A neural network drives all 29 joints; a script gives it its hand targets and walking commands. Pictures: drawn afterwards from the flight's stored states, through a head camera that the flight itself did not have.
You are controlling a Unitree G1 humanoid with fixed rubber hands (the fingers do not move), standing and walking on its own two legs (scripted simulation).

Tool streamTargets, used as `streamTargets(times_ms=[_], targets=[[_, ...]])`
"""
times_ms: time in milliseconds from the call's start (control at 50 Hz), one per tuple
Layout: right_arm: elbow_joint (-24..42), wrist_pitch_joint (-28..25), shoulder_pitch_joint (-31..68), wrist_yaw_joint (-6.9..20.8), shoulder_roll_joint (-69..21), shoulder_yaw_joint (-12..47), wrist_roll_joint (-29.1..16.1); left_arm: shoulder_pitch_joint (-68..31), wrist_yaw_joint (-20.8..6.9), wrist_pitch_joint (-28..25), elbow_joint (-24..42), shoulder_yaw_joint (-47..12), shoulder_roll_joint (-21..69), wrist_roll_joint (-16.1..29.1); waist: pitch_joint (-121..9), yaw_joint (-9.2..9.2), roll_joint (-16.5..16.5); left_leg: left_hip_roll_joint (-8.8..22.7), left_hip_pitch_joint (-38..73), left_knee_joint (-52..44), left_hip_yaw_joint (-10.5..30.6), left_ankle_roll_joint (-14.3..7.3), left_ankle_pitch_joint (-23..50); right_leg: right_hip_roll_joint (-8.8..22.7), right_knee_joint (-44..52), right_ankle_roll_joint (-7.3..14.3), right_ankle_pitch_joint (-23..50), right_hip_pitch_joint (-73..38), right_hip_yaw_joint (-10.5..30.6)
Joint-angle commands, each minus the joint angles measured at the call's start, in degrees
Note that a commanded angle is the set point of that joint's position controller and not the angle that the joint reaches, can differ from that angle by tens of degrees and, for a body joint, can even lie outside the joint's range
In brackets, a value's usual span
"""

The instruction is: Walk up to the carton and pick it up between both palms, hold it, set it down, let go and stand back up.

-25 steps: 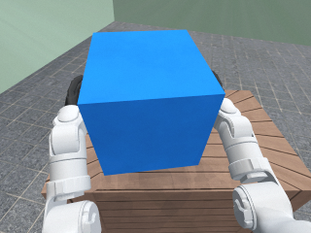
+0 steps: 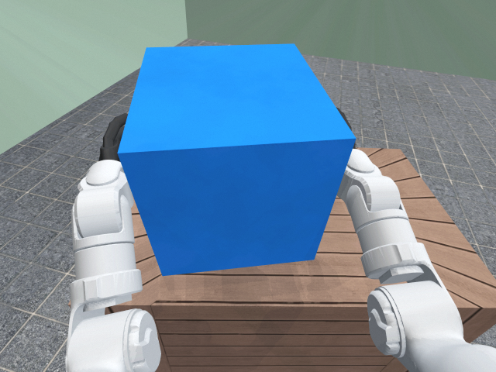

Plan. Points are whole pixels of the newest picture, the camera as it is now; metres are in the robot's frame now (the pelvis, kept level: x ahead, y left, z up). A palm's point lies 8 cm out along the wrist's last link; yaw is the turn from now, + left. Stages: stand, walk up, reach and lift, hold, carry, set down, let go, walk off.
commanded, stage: hold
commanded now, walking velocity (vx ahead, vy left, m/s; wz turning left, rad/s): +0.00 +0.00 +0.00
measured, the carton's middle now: (231, 154) +0.41 +0.01 +0.19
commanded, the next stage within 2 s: none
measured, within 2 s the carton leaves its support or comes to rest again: neither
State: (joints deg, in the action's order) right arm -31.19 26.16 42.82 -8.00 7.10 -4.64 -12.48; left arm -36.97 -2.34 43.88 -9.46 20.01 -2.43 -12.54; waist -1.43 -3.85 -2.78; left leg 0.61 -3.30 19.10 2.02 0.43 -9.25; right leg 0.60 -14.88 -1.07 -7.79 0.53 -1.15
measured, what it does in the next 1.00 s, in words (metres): stands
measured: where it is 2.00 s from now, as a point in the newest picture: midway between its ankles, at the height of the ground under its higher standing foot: outside the picture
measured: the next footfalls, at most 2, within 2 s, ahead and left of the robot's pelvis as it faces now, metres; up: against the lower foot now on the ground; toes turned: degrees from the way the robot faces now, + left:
none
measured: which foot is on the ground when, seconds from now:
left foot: down 0.00-1.00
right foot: down 0.00-1.00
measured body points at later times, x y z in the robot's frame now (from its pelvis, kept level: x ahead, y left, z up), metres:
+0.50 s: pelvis +0.01 +0.00 +0.00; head -0.04 +0.03 +0.45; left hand +0.38 +0.18 +0.20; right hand +0.39 -0.17 +0.21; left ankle +0.02 +0.12 -0.75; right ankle +0.01 -0.13 -0.75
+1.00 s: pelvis +0.00 +0.00 +0.00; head -0.05 +0.02 +0.45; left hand +0.38 +0.18 +0.20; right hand +0.38 -0.17 +0.21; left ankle +0.02 +0.12 -0.75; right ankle +0.01 -0.13 -0.75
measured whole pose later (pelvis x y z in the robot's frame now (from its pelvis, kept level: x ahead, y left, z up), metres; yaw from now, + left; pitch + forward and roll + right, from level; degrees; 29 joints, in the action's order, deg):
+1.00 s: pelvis +0.00 +0.00 +0.00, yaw +0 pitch -6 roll -1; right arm -28.3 27.3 41.5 -8.2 7.0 -4.6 -12.6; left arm -35.9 -3.0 44.6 -7.2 19.7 -2.2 -12.9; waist -1.3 -4.2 -2.4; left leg 0.6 -3.1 18.9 2.1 0.5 -9.4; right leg 0.4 -14.7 -0.9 -8.1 0.2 -0.9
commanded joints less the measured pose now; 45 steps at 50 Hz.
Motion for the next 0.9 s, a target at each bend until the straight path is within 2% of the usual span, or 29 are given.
streamTargets(times_ms=[0, 20, 60, 100, 120, 200, 220, 240, 280, 300, 320, 340, 360, 460, 480, 540, 560, 600, 620, 640, 660, 700, 720, 740, 780, 820, 840, 860, 880], targets=[[16.63, -2.54, 42.98, 7.48, -30.48, 18.27, -6.22, -42.06, -8.81, -4.18, 8.79, -27.57, 28.07, 9.09, -21.69, -1.45, 4.34, -3.18, 3.11, -2.66, -2.86, 1.35, 11.14, -4.23, 0.67, -0.36, 7.83, -5.77, -1.36], [18.22, -3.11, 44.65, 7.45, -30.12, 18.68, -6.85, -42.6, -8.81, -4.02, 9.88, -28.34, 28.3, 9.23, -23.72, -1.2, 6.06, -3.15, 4.32, -2.34, -2.91, 1.56, 12.44, -4.22, 0.52, -0.27, 8.45, -5.68, -1.49], [15.83, -2.56, 43.58, 7.71, -29.38, 18.64, -6.87, -42.58, -8.37, -4.01, 8.9, -28.26, 27.43, 8.52, -21.02, -0.79, 5.07, -2.88, 4.31, -2.46, -2.59, 1.49, 11.7, -4.42, 0.89, -0.28, 6.13, -4.35, -1.61], [18.77, -2.91, 44.58, 7.75, -30.27, 19.36, -6.73, -42.66, -8.48, -3.91, 9.54, -27.5, 27.39, 9.1, -24.38, -0.09, 4.36, -3.21, 3.85, -2.47, -2.91, 1.13, 11.29, -4.39, 0.59, -0.18, 7.44, -5.69, -1.35], [19.19, -3.26, 44.0, 7.55, -30.46, 19.83, -7.05, -42.41, -8.36, -4.25, 10.44, -28.91, 28.14, 9.28, -24.82, -0.9, 5.63, -3.3, 4.54, -1.99, -3.02, 1.74, 13.25, -4.49, 0.28, -0.31, 8.61, -5.84, -1.6], [16.77, -2.75, 43.47, 7.58, -30.43, 18.89, -6.61, -42.19, -8.74, -3.79, 8.33, -26.71, 26.54, 8.22, -21.58, -0.35, 4.75, -3.16, 2.4, -3.02, -3.19, 0.88, 9.8, -4.24, 0.68, -0.58, 6.81, -6.58, -1.32], [19.87, -3.36, 44.64, 7.65, -31.09, 19.8, -6.91, -41.86, -8.57, -4.14, 9.85, -27.87, 27.33, 8.74, -24.7, 0.34, 4.22, -3.3, 3.45, -2.56, -3.09, 0.97, 11.94, -4.34, 0.47, -0.74, 8.85, -7.08, -1.43], [17.0, -2.74, 43.03, 7.33, -30.7, 19.33, -6.3, -42.07, -8.58, -4.07, 10.19, -28.19, 27.53, 9.1, -22.91, -0.98, 4.57, -3.27, 4.05, -2.44, -2.91, 1.15, 12.7, -4.13, 0.53, -0.32, 8.98, -5.91, -1.21], [19.84, -3.15, 44.69, 7.2, -30.58, 19.91, -6.75, -40.8, -8.86, -3.65, 8.48, -26.91, 26.83, 8.28, -23.01, -0.5, 3.95, -3.49, 4.23, -2.04, -3.08, 1.18, 14.01, -4.19, 0.72, -0.52, 10.94, -7.03, -1.48], [20.82, -3.31, 43.86, 7.21, -30.96, 20.04, -7.11, -41.72, -8.76, -4.3, 11.69, -28.64, 27.48, 9.03, -26.05, -1.07, 4.81, -3.72, 4.87, -1.85, -2.99, 1.41, 14.83, -4.03, 0.2, -0.69, 11.97, -7.9, -1.64], [22.47, -3.55, 44.89, 7.02, -30.91, 21.1, -7.41, -40.82, -8.64, -4.07, 10.72, -28.46, 27.57, 9.48, -25.3, -0.69, 4.2, -3.69, 4.63, -1.6, -3.12, 1.11, 14.9, -4.25, 0.12, -0.6, 12.19, -7.8, -1.31], [19.19, -2.84, 42.17, 6.96, -29.81, 19.64, -6.44, -40.12, -8.75, -3.84, 10.13, -27.96, 27.31, 8.67, -23.37, -1.71, 5.38, -3.53, 4.69, -1.78, -3.21, 1.44, 14.51, -4.33, 0.34, -0.46, 11.34, -6.83, -1.36], [20.86, -2.88, 42.27, 7.03, -30.43, 20.78, -7.18, -39.37, -8.91, -3.77, 11.35, -27.57, 27.06, 9.02, -24.41, -0.76, 4.66, -3.62, 4.1, -1.77, -2.96, 1.07, 15.78, -4.14, 0.08, -0.51, 12.89, -8.4, -0.99], [21.58, -2.69, 42.5, 6.79, -30.9, 21.41, -7.06, -39.64, -8.93, -3.68, 11.42, -27.42, 27.43, 8.32, -23.91, 0.0, 3.63, -3.64, 3.62, -2.25, -3.02, 1.09, 14.66, -4.37, 0.09, -0.68, 11.74, -8.48, -0.89], [23.09, -2.95, 43.22, 6.68, -30.26, 20.6, -7.05, -39.17, -8.88, -3.25, 11.71, -28.51, 27.9, 9.07, -24.33, -1.2, 5.02, -3.78, 3.64, -1.79, -3.02, 1.33, 15.14, -4.15, 0.04, -0.43, 12.72, -8.23, -0.95], [25.29, -2.89, 42.47, 6.66, -30.76, 21.76, -8.53, -40.19, -8.34, -4.09, 16.21, -31.07, 27.49, 10.29, -27.0, -1.5, 5.67, -3.44, 5.93, -0.35, -2.3, 2.25, 18.78, -4.63, -0.57, -0.68, 15.06, -8.21, -1.43], [23.04, -2.25, 40.77, 6.42, -30.4, 22.36, -7.92, -39.51, -8.42, -3.95, 14.95, -29.42, 26.29, 9.59, -25.75, -0.54, 4.18, -3.59, 6.24, -0.84, -2.5, 1.59, 18.42, -4.43, -0.46, -0.98, 15.17, -7.98, -1.11], [20.67, -1.65, 40.89, 6.52, -29.54, 20.63, -6.9, -38.74, -9.07, -3.11, 10.28, -26.97, 25.42, 7.69, -19.78, -0.55, 3.52, -3.4, 2.65, -2.62, -2.98, 0.9, 12.44, -3.88, 0.55, -0.74, 10.42, -7.72, -1.2], [22.04, -1.98, 42.72, 6.8, -30.06, 21.03, -7.0, -39.84, -9.13, -3.24, 11.3, -27.32, 26.04, 8.3, -21.75, 0.16, 3.79, -3.52, 2.01, -3.07, -3.08, 0.69, 10.75, -3.85, 0.39, -0.68, 8.67, -7.96, -1.02], [22.12, -2.0, 43.6, 6.87, -30.7, 20.21, -6.32, -39.87, -9.24, -3.35, 9.57, -27.06, 26.12, 8.38, -21.22, -0.13, 2.76, -3.72, 0.73, -3.36, -3.07, 0.34, 8.8, -3.81, 0.74, -0.71, 7.91, -7.87, -0.74], [23.14, -2.46, 43.52, 6.78, -30.98, 20.32, -6.61, -40.45, -9.11, -3.74, 11.27, -28.13, 26.7, 9.21, -23.52, -1.17, 3.72, -3.73, 2.06, -2.75, -3.13, 0.82, 10.09, -3.91, 0.24, -0.67, 9.47, -8.13, -1.18], [22.63, -2.4, 42.4, 6.64, -30.92, 20.56, -6.85, -40.16, -9.03, -3.62, 13.16, -29.02, 27.4, 9.27, -24.68, -1.33, 5.61, -3.61, 4.29, -1.97, -2.97, 1.44, 15.19, -4.2, -0.31, -0.57, 13.03, -8.14, -1.09], [21.06, -2.01, 42.12, 6.6, -30.46, 21.15, -7.18, -38.78, -9.12, -3.39, 11.79, -27.76, 27.07, 8.71, -23.69, -0.73, 4.51, -3.47, 4.78, -1.82, -2.68, 1.5, 16.16, -4.4, -0.25, -0.42, 12.64, -8.07, -1.29], [21.63, -2.09, 41.58, 6.44, -29.96, 20.17, -7.07, -38.73, -9.18, -3.36, 11.72, -28.64, 27.06, 8.81, -23.18, -1.94, 5.2, -3.53, 5.31, -1.47, -2.96, 1.83, 16.2, -4.38, 0.13, -0.5, 12.92, -7.86, -1.28], [23.14, -2.1, 42.12, 6.42, -30.82, 21.57, -7.37, -39.51, -9.22, -3.62, 12.58, -28.57, 26.52, 8.94, -24.65, -0.32, 4.26, -3.76, 4.13, -1.73, -2.88, 1.44, 15.74, -4.23, -0.3, -0.91, 13.45, -8.68, -1.05], [22.07, -1.93, 41.77, 6.51, -30.11, 20.26, -7.09, -39.88, -8.83, -3.55, 12.26, -29.43, 27.17, 9.33, -24.0, -1.86, 4.99, -3.53, 5.1, -1.64, -2.85, 1.73, 15.05, -4.22, 0.03, -0.61, 11.7, -6.8, -1.18], [21.36, -2.04, 41.9, 6.72, -29.91, 20.69, -7.25, -39.25, -8.75, -3.29, 11.65, -28.41, 27.76, 8.52, -23.4, -0.82, 4.95, -3.25, 4.29, -1.98, -2.65, 1.67, 14.51, -4.51, 0.12, -0.22, 10.69, -6.86, -1.13], [19.48, -1.43, 41.36, 6.77, -29.84, 19.46, -6.2, -40.13, -9.14, -3.21, 10.4, -27.7, 26.72, 8.64, -21.24, -1.55, 4.59, -3.29, 3.29, -2.65, -2.76, 1.44, 12.04, -4.23, 0.46, -0.38, 8.71, -6.13, -1.14], [18.28, -1.26, 41.57, 7.02, -30.64, 19.43, -6.21, -40.12, -9.2, -3.22, 9.74, -26.79, 26.35, 7.85, -20.32, -0.26, 3.6, -3.25, 2.63, -3.36, -2.89, 0.79, 10.22, -4.02, 0.67, -0.55, 7.32, -6.41, -0.92]])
